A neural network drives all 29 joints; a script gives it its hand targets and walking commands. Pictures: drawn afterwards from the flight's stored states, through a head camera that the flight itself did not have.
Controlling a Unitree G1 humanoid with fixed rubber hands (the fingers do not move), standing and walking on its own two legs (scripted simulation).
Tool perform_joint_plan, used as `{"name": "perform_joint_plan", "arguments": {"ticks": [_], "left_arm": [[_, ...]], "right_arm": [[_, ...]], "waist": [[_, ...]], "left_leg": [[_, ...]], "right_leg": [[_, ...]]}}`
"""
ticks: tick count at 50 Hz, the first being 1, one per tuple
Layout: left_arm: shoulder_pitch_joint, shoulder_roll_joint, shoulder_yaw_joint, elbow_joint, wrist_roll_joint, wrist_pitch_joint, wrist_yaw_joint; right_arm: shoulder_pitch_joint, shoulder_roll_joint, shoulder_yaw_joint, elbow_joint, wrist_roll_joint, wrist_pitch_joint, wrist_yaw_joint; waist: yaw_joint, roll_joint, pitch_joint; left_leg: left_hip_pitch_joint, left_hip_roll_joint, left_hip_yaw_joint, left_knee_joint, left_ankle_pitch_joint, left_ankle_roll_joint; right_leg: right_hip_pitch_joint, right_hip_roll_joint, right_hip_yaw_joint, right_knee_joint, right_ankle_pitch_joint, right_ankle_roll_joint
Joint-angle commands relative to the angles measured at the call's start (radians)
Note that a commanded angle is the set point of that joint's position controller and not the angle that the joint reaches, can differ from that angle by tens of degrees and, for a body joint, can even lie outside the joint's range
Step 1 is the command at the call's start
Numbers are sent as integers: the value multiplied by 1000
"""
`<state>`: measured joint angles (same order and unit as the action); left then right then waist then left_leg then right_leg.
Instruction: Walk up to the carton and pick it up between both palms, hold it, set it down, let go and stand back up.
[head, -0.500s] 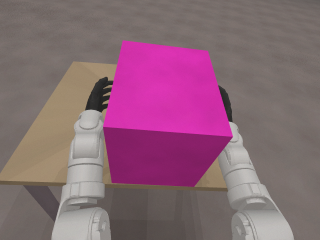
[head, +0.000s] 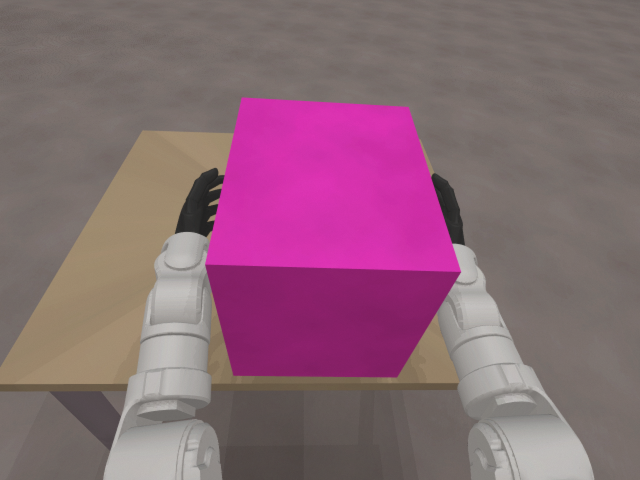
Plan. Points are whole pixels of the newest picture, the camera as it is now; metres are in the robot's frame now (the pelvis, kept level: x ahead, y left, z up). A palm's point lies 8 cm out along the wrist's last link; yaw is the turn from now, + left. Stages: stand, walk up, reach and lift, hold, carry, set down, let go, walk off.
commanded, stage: set down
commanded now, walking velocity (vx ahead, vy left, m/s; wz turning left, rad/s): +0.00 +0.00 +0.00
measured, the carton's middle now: (321, 240) +0.39 -0.01 +0.11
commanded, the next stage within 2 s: none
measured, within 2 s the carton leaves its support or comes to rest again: rests again in 1.54 s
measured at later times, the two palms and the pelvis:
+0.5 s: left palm (208, 233) +0.40 +0.14 +0.12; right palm (447, 249) +0.36 -0.18 +0.12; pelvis -0.01 +0.00 +0.00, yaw -1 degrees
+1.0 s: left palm (215, 242) +0.42 +0.14 +0.08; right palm (436, 254) +0.38 -0.18 +0.09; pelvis +0.01 +0.00 +0.00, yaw -1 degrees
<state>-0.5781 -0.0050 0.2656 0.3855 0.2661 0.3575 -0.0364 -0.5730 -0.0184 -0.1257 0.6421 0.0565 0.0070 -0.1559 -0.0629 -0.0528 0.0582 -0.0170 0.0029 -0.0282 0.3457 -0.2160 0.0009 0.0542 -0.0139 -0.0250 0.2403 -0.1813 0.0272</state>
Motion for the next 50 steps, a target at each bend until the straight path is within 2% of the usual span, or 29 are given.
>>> {"name": "perform_joint_plan", "arguments": {"ticks": [1, 8, 24, 34, 42, 50], "left_arm": [[-648, -544, -407, -61, -92, -63, -142], [-674, -527, -328, 73, -63, -91, -160], [-784, -526, -227, 293, -37, -227, -133], [-793, -520, -192, 364, -25, -283, -138], [-792, -530, -213, 381, -36, -330, -141], [-772, -534, -220, 406, -42, -363, -139]], "right_arm": [[-768, 482, 330, -261, -33, -96, 107], [-775, 483, 243, -166, -107, -107, 124], [-838, 522, 101, -21, -226, -181, 171], [-800, 564, 65, 18, -279, -192, 165], [-758, 608, 91, 21, -291, -207, 154], [-731, 637, 117, 20, -285, -220, 150]], "waist": [[-19, 67, -465], [-14, 61, -426], [22, 94, -513], [19, 87, -554], [7, 91, -626], [15, 100, -656]], "left_leg": [[149, -32, 66, 6, 484, -62], [104, -27, 81, -35, 379, -54], [87, -10, 110, -40, 369, -68], [53, -17, 120, -27, 414, -71], [34, -19, 112, 3, 495, -79], [10, -15, 104, 24, 560, -82]], "right_leg": [[71, 53, -77, 27, 453, 26], [67, 44, -82, 14, 375, 25], [10, 49, -93, 4, 289, 9], [43, 39, -77, 29, 413, 16], [70, 35, -68, 66, 563, 21], [74, 36, -64, 90, 647, 21]]}}
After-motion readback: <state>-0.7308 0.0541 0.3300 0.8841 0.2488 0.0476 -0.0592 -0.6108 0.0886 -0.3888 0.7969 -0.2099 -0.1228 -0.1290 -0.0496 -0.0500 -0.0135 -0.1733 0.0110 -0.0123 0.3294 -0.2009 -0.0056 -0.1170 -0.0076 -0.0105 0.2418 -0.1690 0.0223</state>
